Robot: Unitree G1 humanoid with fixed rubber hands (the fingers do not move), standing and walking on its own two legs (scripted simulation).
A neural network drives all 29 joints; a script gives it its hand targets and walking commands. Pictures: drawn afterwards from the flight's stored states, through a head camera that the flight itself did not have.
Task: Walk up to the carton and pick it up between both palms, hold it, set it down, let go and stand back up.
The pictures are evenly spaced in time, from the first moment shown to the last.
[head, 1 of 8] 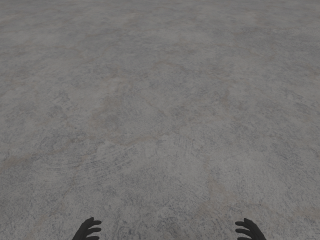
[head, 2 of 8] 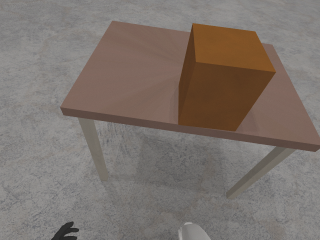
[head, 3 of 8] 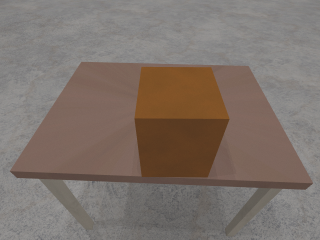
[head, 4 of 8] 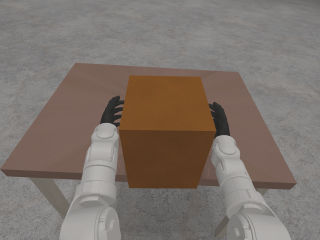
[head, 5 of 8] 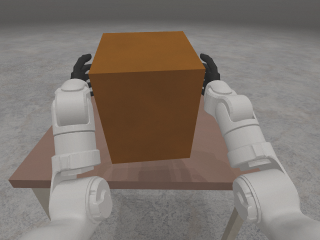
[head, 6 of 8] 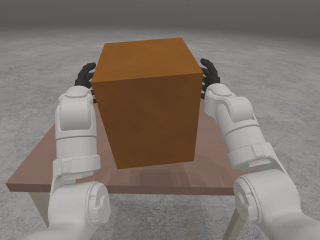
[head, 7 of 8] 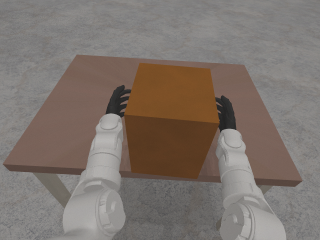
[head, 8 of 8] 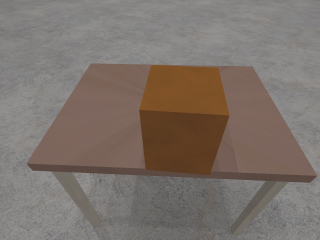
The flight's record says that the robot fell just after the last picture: no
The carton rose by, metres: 0.20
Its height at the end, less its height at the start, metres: +0.00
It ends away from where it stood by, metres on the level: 0.01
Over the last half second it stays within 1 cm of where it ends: yes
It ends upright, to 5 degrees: yes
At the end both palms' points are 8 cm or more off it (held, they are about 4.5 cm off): yes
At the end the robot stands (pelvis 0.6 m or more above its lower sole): yes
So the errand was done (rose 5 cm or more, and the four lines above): yes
